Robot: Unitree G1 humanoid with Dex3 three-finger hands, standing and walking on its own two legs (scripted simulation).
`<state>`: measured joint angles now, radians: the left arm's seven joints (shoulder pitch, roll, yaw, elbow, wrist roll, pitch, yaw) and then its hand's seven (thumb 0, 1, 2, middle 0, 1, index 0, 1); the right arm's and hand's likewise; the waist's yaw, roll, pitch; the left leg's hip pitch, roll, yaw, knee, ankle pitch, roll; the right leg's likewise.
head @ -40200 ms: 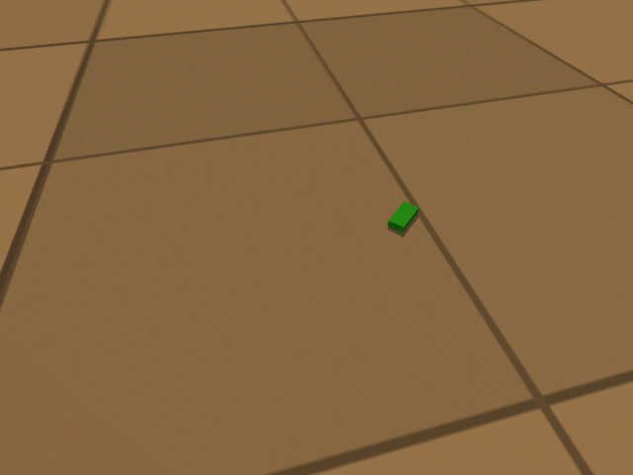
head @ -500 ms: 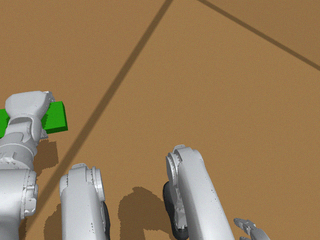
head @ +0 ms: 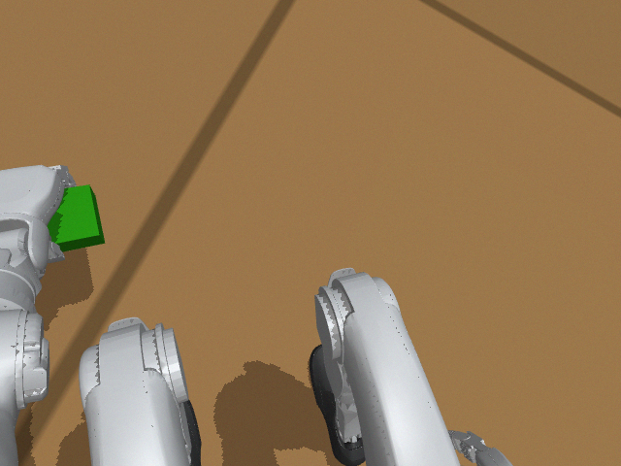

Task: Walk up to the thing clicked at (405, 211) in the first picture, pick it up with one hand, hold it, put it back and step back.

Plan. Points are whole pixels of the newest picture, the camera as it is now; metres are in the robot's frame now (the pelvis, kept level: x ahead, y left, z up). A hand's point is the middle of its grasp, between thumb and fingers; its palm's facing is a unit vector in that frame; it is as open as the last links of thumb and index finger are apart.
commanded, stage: lower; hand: left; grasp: from above
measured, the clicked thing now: (32, 226) +0.47 +0.28 -0.19
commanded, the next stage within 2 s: rest in 0.40 s
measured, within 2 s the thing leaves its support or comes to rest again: rests again in 1.34 s
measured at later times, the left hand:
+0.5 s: hand (58, 236) +0.47 +0.26 -0.22, palm faces -0.47 -0.07 -0.88, open 10.3 cm
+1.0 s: hand (73, 233) +0.48 +0.26 -0.26, palm faces -0.46 -0.10 -0.88, open 10.3 cm
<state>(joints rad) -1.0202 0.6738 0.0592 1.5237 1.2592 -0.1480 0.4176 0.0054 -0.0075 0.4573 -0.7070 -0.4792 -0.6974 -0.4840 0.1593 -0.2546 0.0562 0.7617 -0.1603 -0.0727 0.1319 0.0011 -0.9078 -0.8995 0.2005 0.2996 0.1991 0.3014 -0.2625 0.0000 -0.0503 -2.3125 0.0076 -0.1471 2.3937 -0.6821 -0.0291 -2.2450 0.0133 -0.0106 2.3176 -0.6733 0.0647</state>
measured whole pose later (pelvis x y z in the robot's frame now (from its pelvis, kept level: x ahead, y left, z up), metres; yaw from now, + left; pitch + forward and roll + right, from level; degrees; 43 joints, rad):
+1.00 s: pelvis +0.01 +0.01 -0.03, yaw -5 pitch +31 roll -11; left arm -1.04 0.85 0.14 1.70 1.31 -0.19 0.59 0.01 -0.02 0.46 -0.73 -0.45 -0.72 -0.46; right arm 0.12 -0.30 0.19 0.72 -0.26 -0.17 0.23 0.00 -0.90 -0.89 0.20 0.30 0.20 0.30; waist -0.36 -0.08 0.09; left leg -2.37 0.01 -0.24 2.55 -0.74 -0.03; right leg -2.28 0.04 -0.07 2.41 -0.69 0.08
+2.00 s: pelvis +0.00 +0.02 -0.04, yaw -8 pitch +26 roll -15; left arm -1.09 0.97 0.10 1.82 1.31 -0.20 0.66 0.00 0.01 0.50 -0.61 -0.57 -0.59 -0.54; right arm 0.09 -0.35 0.29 0.69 -0.30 -0.27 0.30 0.00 -0.90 -0.90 0.20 0.30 0.20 0.30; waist -0.40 -0.14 0.17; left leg -2.35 0.01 -0.28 2.59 -0.73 -0.01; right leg -2.22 0.06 -0.12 2.39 -0.66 0.08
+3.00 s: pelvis +0.00 +0.02 -0.03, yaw -8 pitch +27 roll -16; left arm -1.07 0.98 0.12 1.72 1.29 -0.19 0.64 0.00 -0.47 0.96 -0.10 -0.99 -0.11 -0.98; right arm 0.11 -0.34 0.29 0.66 -0.29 -0.26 0.29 0.00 -0.91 -0.90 0.20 0.30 0.20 0.30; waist -0.39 -0.14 0.17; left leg -2.34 0.01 -0.29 2.56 -0.72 -0.01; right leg -2.21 0.05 -0.13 2.36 -0.66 0.08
